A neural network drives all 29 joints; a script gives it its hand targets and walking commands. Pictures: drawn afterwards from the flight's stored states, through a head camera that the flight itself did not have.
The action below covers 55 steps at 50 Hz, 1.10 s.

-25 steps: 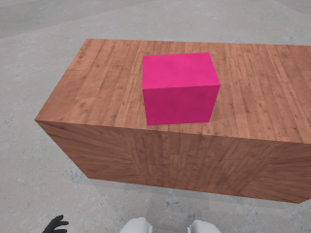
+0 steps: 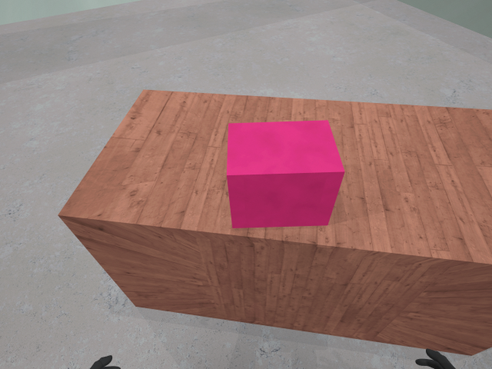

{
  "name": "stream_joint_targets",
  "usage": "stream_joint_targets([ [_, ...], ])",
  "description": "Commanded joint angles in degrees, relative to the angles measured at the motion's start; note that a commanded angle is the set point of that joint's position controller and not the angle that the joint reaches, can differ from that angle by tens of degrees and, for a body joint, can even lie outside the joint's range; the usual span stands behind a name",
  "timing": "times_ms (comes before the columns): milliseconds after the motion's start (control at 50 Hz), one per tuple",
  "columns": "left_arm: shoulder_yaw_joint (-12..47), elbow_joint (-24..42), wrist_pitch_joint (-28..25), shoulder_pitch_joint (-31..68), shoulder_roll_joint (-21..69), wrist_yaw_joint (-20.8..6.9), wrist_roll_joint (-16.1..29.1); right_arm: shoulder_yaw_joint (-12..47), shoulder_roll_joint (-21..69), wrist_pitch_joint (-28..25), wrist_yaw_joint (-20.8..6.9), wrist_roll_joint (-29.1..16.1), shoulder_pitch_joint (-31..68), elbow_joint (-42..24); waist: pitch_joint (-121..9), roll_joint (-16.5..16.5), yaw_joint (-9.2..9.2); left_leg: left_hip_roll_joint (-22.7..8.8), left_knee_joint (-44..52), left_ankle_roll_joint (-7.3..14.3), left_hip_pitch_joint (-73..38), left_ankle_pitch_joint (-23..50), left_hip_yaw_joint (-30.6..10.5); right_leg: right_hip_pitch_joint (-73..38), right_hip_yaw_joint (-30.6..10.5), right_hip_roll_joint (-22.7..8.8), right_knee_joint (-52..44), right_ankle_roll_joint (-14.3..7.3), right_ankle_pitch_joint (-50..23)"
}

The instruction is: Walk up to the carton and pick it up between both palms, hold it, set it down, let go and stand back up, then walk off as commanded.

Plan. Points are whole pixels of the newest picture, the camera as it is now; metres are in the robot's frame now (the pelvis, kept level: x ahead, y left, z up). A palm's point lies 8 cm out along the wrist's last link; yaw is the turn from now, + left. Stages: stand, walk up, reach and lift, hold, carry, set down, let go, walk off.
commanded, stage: walk up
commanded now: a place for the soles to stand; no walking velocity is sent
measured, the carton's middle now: (279, 175) +0.52 -0.03 -0.03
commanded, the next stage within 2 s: stand in 1.70 s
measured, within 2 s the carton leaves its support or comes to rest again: neither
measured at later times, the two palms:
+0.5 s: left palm out of the picture +0.13 +0.28 -0.10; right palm out of the picture +0.07 -0.30 -0.11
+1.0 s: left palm (100, 360) +0.15 +0.29 -0.11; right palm out of the picture +0.10 -0.31 -0.11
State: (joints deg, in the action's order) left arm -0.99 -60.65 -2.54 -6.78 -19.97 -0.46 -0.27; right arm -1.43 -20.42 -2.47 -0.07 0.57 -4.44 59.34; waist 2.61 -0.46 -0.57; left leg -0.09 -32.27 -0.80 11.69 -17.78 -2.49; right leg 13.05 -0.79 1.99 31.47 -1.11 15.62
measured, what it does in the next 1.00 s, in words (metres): stands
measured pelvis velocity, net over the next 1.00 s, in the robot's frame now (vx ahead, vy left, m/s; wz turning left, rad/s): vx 0.05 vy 0.00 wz -0.06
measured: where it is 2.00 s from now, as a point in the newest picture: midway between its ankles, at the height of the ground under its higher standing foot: outside the picture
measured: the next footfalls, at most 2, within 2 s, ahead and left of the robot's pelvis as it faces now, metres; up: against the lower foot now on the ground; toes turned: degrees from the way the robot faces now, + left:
left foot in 1.50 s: +0.12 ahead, +0.12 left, +0.00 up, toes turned +0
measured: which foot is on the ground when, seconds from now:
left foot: down 0.00-1.00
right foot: down 0.00-1.00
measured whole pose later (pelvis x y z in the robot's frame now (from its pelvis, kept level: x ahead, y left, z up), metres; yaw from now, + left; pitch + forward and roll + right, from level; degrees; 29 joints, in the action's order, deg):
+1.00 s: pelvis +0.05 +0.00 +0.00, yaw -3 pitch -3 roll -1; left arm -1.6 -57.8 -1.1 -8.7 -20.4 0.1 -0.8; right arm -3.2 -20.6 -1.9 0.7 0.9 -8.3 58.8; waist 4.2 -0.4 1.5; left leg -1.9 -32.6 -0.6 6.4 -22.9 0.4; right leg 9.2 -3.6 3.9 32.4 -1.8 20.1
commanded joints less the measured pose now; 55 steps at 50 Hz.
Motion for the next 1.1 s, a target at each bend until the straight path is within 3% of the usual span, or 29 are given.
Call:
stream_joint_targets([
  [0, -2.0, 3.8, -1.0, 5.0, -12.3, 1.0, 0.4, -2.8, -13.0, -0.7, 0.8, -0.3, 2.0, -2.3, -4.4, 2.5, 1.80, -6.1, 6.9, 3.9, -4.6, 17.7, -3.6, -2.3, -8.7, -7.8, -7.9, -1.9, -20.5],
  [40, -2.1, 3.6, -1.2, 5.2, -12.0, 0.9, 0.4, -2.4, -13.0, -0.6, 0.8, -0.3, 1.7, -2.0, -5.7, -1.0, 0.96, -6.3, 9.3, 3.8, -3.3, 17.5, -4.5, -3.6, -7.9, -7.5, -7.5, -2.1, -18.9],
  [140, -1.8, 2.1, -0.6, 5.7, -11.9, 0.9, 0.0, -2.2, -12.6, 0.0, 0.5, 0.0, 3.2, -0.1, -5.1, -0.6, 1.62, -5.6, 10.9, 3.3, -4.7, 11.3, -3.0, -4.0, -9.6, -7.5, -11.0, -1.9, -12.4],
  [300, -1.8, 1.0, -0.6, 6.9, -11.3, 0.9, -0.1, -1.8, -11.7, -0.5, 0.4, -0.3, 3.6, 0.4, -5.9, 2.3, 1.14, -6.8, 13.4, 2.8, -6.8, 15.5, -2.9, -6.7, -9.2, -7.4, -11.4, -1.0, -19.7],
  [320, -2.2, 1.0, -0.6, 5.4, -12.6, 1.0, -0.3, -2.1, -12.3, -0.3, 0.5, 0.1, 3.4, 0.3, -6.4, -1.1, 1.31, -6.9, 12.3, 2.6, -7.5, 17.5, -1.9, -6.6, -8.4, -7.1, -11.5, -0.6, -21.3],
  [340, -1.8, 0.1, -0.6, 5.7, -11.9, 1.3, 0.3, -1.6, -11.7, -0.5, 0.7, -0.3, 3.1, 0.0, -6.2, 3.1, 1.41, -7.2, 13.5, 2.9, -6.1, 18.2, -3.1, -7.2, -7.8, -6.7, -10.8, -0.8, -20.3],
  [400, -1.5, 0.6, -0.1, 6.0, -11.8, 1.2, 0.1, -2.2, -12.1, -0.3, 0.8, 0.2, 4.0, 0.8, -3.6, -1.4, 0.70, -6.7, 14.8, 2.8, -5.5, 13.9, -2.7, -5.9, -9.5, -7.0, -11.4, -1.4, -16.8],
  [440, -1.4, 0.8, 0.1, 7.6, -11.3, 1.1, 0.0, -1.9, -12.3, -0.3, 1.0, -0.2, 3.0, 1.0, -3.4, 2.1, 1.46, -7.6, 16.0, 3.4, -4.0, 11.4, -4.1, -6.4, -8.3, -6.1, -12.1, -0.7, -12.3],
  [460, -1.9, 0.1, 0.0, 6.7, -11.1, 1.2, 0.0, -1.8, -12.1, -0.1, 0.7, 0.4, 3.7, 1.0, -3.4, -1.5, 1.21, -7.0, 14.8, 3.2, -5.6, 9.9, -2.9, -4.8, -9.0, -6.6, -13.5, -0.4, -12.0],
  [480, -1.9, 0.9, -0.4, 6.9, -11.6, 1.1, -0.1, -1.9, -11.5, 0.0, 0.8, 0.0, 2.7, 1.2, -3.0, 3.0, 1.45, -6.0, 14.5, 2.9, -5.2, 9.7, -2.8, -5.2, -10.8, -7.0, -13.7, -1.4, -12.1],
  [520, -1.6, 0.7, -0.3, 6.5, -11.0, 1.1, -0.2, -1.5, -11.4, -0.2, 0.6, 0.5, 4.1, 0.6, -3.5, 1.4, 0.64, -5.7, 13.7, 3.3, -4.6, 8.1, -2.4, -4.9, -10.4, -7.1, -14.5, -1.3, -11.1],
  [540, -2.4, 1.1, 0.0, 4.7, -13.0, 0.8, -0.8, -2.7, -12.7, -0.3, 0.5, 0.6, 0.9, 1.2, -3.0, -0.3, 1.97, -4.6, 13.5, 3.8, -3.4, -3.0, -0.8, -4.7, -10.0, -4.9, -12.3, -3.2, -2.2],
  [580, -2.5, 1.9, 0.5, 3.9, -13.1, 0.4, -1.6, -3.0, -12.8, -0.7, 0.5, 0.5, -0.4, 0.8, -2.4, 2.8, 1.61, -6.1, 13.1, 4.8, -3.4, -4.4, -3.5, -3.3, -9.0, -4.8, -11.7, -2.6, 0.6],
  [620, -2.8, 3.3, 0.5, 4.4, -12.8, 0.4, -1.1, -3.1, -12.0, -0.8, 0.6, 1.0, -0.8, 0.8, -1.7, -0.7, 1.33, -5.5, 12.9, 4.9, -3.1, -3.7, -2.6, -2.9, -11.2, -5.1, -11.4, -3.5, 3.6],
  [660, -2.4, 3.8, 0.3, 4.3, -12.2, 0.1, -1.2, -3.2, -12.5, -0.7, 0.8, 0.8, -0.9, 0.7, 2.3, 2.4, 1.74, -6.2, 13.8, 5.6, -0.6, -5.6, -4.1, 0.4, -10.2, -4.5, -9.3, -2.8, 1.2],
  [680, -2.7, 4.5, 0.5, 5.3, -12.0, 0.0, -1.1, -3.2, -13.1, -1.1, 0.6, 1.5, -1.1, -0.7, 0.4, -3.2, 1.74, -5.5, 13.0, 4.9, -3.2, -1.3, -3.5, 1.1, -10.5, -3.9, -8.3, -3.4, 1.8],
  [700, -2.5, 4.9, 0.1, 3.0, -11.5, 0.1, -1.0, -3.6, -13.3, -1.0, 0.7, 1.0, -1.3, -1.5, -0.7, -1.3, 1.69, -6.0, 12.2, 5.6, -3.1, 0.5, -4.7, -0.4, -10.6, -3.6, -8.2, -3.1, -1.4],
  [780, -2.8, 5.6, 0.0, 2.2, -12.9, 0.5, -0.6, -3.4, -12.4, -1.2, 1.1, 1.1, -0.7, -2.1, -2.2, 1.1, 1.17, -5.8, 7.7, 4.6, -2.9, 17.2, -1.7, -6.7, -12.0, -5.9, -6.3, -4.0, -22.3],
  [800, -2.8, 5.7, 0.0, 1.1, -13.2, 0.7, -0.2, -3.5, -12.5, -1.1, 1.0, 0.5, -1.1, -3.2, -4.0, -1.2, 0.83, -5.2, 7.4, 4.2, -4.3, 16.8, 0.1, -6.2, -11.3, -6.2, -4.7, -4.5, -23.4],
  [860, -3.4, 5.8, 0.2, -1.8, -14.0, 1.0, -0.5, -3.8, -12.6, -0.9, 1.4, -0.2, -3.8, -3.4, -4.0, 3.9, 1.37, -4.3, 2.0, 3.9, -2.0, 20.3, 1.9, -10.2, -12.1, -6.8, -3.5, -5.6, -32.1],
  [880, -3.1, 6.2, 0.5, -2.2, -14.0, 1.3, -0.6, -4.2, -12.6, -0.6, 1.5, 0.0, -3.2, -4.4, -5.5, 1.7, 1.55, -3.6, 1.7, 4.0, -4.6, 20.2, 2.7, -9.3, -13.5, -8.2, -4.0, -5.8, -33.1],
  [940, -3.8, 7.4, 0.3, -2.5, -15.6, 1.6, -0.3, -3.7, -10.9, -0.5, 1.3, 0.4, -2.6, -5.5, -3.1, 2.3, 1.04, -1.0, -2.2, 3.6, 0.9, 10.2, 4.8, -10.3, -17.8, -11.2, -6.3, -7.9, -28.1],
  [960, -3.9, 7.7, 0.5, -2.7, -16.8, 1.6, -0.5, -4.0, -10.0, -0.4, 1.3, 0.5, -3.3, -5.7, -2.7, 6.2, 1.47, -1.1, -2.1, 3.0, 2.2, 7.9, 4.0, -10.8, -19.6, -11.8, -6.0, -9.4, -29.5],
  [980, -3.4, 8.9, 0.3, -1.1, -14.8, 1.4, -0.5, -3.5, -9.4, -0.6, 1.5, 0.6, -4.2, -5.4, -1.5, 2.7, 1.82, -1.8, 1.5, 2.5, -0.2, 10.2, 3.8, -8.6, -19.2, -12.9, -4.7, -9.5, -31.9],
  [1000, -3.4, 9.7, 0.6, 1.8, -15.1, 1.5, -0.3, -3.9, -10.5, -0.9, 1.5, 0.7, -6.4, -4.5, -3.0, 4.9, 3.63, -2.5, 3.9, 3.7, -6.1, 14.0, 2.0, -3.6, -14.8, -10.3, -1.5, -8.1, -33.2],
  [1020, -3.0, 10.8, 0.9, 4.4, -13.2, 1.5, -0.2, -4.8, -13.8, -1.2, 1.8, 0.6, -9.3, -4.3, -2.9, 3.7, 4.70, -6.0, 4.7, 5.7, -10.6, 21.3, -1.2, 0.7, -8.8, -5.2, 4.8, -4.7, -27.9],
  [1040, -2.7, 10.7, 0.7, 4.7, -10.8, 1.3, 0.0, -5.9, -15.5, -1.3, 1.8, 1.0, -9.7, -4.1, -2.1, -3.5, 5.63, -10.6, 8.8, 9.4, -17.1, 22.9, -9.1, 9.2, -6.7, -0.6, 10.9, -2.5, -21.2],
  [1060, -2.2, 11.7, 0.8, 5.5, -9.4, 1.4, -0.3, -6.7, -17.6, -1.2, 2.1, 1.0, -11.8, -4.7, -2.2, -10.8, 6.92, -18.0, 10.0, 13.3, -21.3, 34.6, -13.4, 14.6, -1.7, 1.6, 15.4, -0.4, -4.4],
  [1080, -2.6, 11.7, 1.0, 5.3, -9.8, 1.6, -0.6, -6.1, -18.1, -1.2, 2.1, 0.6, -10.4, -5.4, 1.1, -12.5, 6.21, -22.8, 9.0, 16.6, -20.7, 42.7, -15.7, 18.9, -1.6, 0.2, 16.5, 0.7, 17.2],
])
